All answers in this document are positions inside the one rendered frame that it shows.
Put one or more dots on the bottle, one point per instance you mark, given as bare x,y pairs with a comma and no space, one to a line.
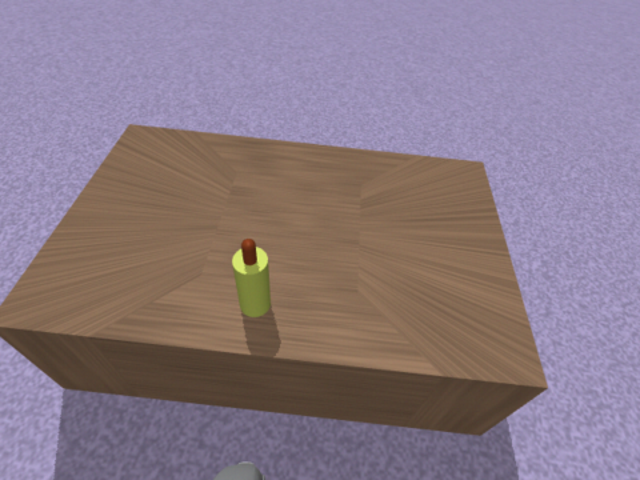
251,271

